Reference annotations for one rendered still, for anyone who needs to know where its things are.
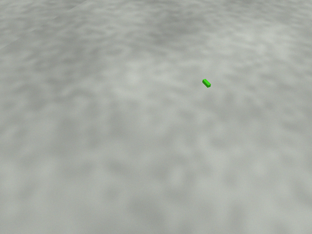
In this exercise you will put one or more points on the small box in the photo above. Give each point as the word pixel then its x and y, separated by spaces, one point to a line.
pixel 207 84

